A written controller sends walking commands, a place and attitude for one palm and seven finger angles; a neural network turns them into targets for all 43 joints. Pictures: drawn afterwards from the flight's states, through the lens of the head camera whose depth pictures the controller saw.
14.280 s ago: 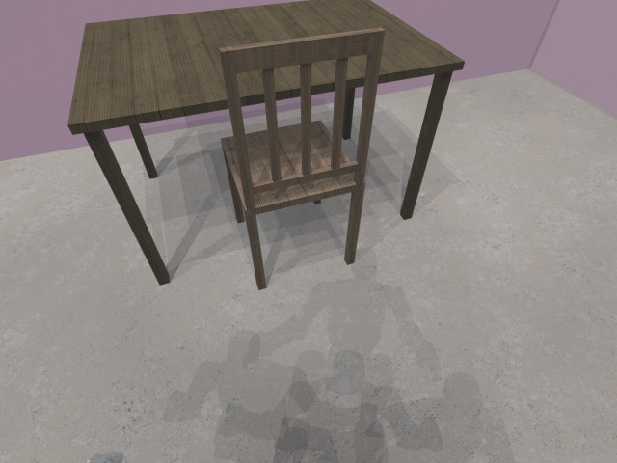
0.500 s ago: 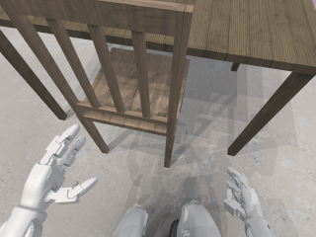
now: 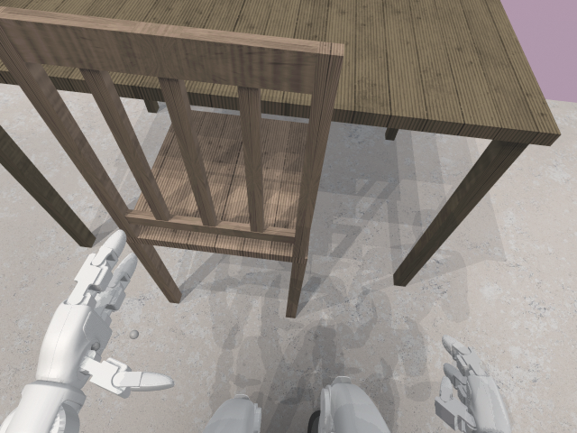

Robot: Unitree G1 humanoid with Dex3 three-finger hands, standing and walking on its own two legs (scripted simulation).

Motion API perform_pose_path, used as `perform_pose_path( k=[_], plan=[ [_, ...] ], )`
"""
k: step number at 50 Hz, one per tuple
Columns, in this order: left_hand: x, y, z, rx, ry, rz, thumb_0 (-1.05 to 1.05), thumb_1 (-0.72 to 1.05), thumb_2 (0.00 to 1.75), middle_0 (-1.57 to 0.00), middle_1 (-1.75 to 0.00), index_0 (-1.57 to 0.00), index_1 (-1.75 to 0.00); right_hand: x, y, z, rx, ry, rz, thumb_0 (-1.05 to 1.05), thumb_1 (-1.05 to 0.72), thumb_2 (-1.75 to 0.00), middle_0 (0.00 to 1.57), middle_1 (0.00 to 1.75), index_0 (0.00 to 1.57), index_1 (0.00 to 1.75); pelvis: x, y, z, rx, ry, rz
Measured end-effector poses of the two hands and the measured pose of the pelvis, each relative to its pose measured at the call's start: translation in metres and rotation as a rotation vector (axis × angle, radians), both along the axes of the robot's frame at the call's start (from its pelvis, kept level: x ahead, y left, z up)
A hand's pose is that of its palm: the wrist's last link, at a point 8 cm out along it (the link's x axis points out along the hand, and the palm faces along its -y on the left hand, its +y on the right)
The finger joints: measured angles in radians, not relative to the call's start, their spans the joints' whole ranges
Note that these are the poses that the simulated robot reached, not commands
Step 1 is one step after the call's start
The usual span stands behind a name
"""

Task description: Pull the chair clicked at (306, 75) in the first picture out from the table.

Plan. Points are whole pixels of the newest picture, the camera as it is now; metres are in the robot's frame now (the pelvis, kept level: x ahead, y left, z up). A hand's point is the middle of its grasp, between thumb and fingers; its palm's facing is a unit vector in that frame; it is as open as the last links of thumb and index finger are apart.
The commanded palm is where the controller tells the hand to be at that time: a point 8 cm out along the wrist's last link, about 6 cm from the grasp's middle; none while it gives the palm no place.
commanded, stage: raise the hand toward the chair's back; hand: left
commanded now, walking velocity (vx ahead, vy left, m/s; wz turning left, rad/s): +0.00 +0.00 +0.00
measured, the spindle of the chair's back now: (195, 166) +0.50 +0.18 +0.02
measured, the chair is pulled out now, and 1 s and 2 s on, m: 0.00 0.00 0.00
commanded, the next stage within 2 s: aim the fingers beside a spindle in 0.92 s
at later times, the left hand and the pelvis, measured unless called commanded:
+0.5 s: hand (119, 301) +0.26 +0.21 +0.06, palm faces -0.06 -1.00 -0.06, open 16.9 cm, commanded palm +0.23 +0.26 +0.07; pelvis +0.02 +0.00 +0.01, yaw +1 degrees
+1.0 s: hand (134, 313) +0.25 +0.19 +0.06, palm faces -0.05 -1.00 -0.07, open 16.9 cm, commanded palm +0.22 +0.25 +0.07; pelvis +0.00 -0.02 +0.01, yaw +1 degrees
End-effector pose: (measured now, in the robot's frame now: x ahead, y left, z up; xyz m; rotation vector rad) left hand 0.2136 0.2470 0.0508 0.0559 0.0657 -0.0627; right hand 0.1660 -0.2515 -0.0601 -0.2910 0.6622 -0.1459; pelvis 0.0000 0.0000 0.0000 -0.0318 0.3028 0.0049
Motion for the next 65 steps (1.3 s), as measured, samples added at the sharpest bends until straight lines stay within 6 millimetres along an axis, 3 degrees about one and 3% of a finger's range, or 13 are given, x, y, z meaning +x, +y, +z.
perform_pose_path(
  k=[7,13,25,35,54,65],
  plan=[
    [0.008,0.011,0.009,0.006,-0.002,0.007,-0.01,-0.42,0.34,-0.07,-0.09,-0.06,-0.09,0.029,0.034,0.004,0.057,-0.034,0.076,0.01,-0.90,-0.90,0.20,0.30,0.20,0.30,0.007,0.005,0.005,-0.012,-0.003,0.009],
    [0.015,0.019,0.010,0.000,0.015,0.010,-0.01,-0.47,0.32,-0.06,-0.08,-0.06,-0.09,0.039,0.046,0.004,0.076,-0.019,0.109,0.01,-0.90,-0.90,0.20,0.30,0.21,0.30,0.013,0.006,0.008,-0.017,0.001,0.016],
    [0.032,0.020,0.017,0.007,0.009,0.000,-0.01,-0.50,0.31,-0.06,-0.08,-0.06,-0.08,0.022,0.020,0.001,0.039,0.052,0.061,0.01,-0.90,-0.90,0.20,0.30,0.21,0.30,0.017,0.000,0.012,-0.014,0.004,0.014],
    [0.030,0.008,0.015,0.006,0.010,0.001,-0.01,-0.50,0.30,-0.06,-0.08,-0.06,-0.08,0.008,0.000,0.003,0.025,0.058,0.024,0.01,-0.90,-0.90,0.20,0.30,0.20,0.30,0.014,-0.007,0.013,-0.002,-0.001,0.007],
    [0.015,-0.002,0.017,0.013,-0.007,0.013,-0.01,-0.50,0.30,-0.06,-0.08,-0.06,-0.08,0.009,0.003,0.000,0.063,0.001,0.050,0.01,-0.90,-0.90,0.20,0.30,0.20,0.30,0.001,-0.017,0.010,0.009,-0.023,0.009],
    [0.033,-0.008,0.009,0.000,-0.031,-0.012,-0.01,-0.50,0.30,-0.06,-0.08,-0.06,-0.08,0.001,0.000,-0.006,0.041,0.011,0.053,0.01,-0.90,-0.90,0.20,0.30,0.20,0.30,-0.004,-0.015,0.005,0.009,-0.012,0.009]
  ],
)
